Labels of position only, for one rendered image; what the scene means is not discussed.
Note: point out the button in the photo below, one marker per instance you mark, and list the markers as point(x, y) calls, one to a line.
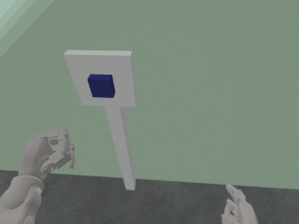
point(101, 86)

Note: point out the left robot hand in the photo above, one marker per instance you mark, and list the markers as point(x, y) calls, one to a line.
point(39, 158)

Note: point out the panel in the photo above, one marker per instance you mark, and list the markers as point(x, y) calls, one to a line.
point(119, 64)

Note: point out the right robot hand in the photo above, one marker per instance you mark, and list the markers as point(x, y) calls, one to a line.
point(243, 211)

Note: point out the robot left forearm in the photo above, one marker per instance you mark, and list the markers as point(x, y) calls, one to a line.
point(20, 202)

